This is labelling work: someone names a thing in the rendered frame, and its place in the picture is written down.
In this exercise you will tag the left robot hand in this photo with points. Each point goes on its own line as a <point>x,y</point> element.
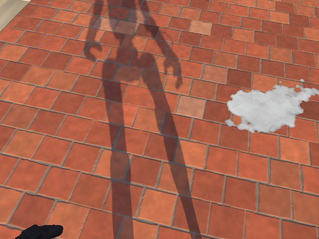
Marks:
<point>41,232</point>

